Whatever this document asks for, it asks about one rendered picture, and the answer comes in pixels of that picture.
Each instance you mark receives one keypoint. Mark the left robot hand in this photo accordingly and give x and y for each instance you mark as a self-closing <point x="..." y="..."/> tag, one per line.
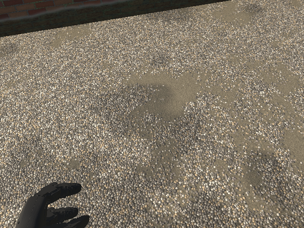
<point x="36" y="214"/>

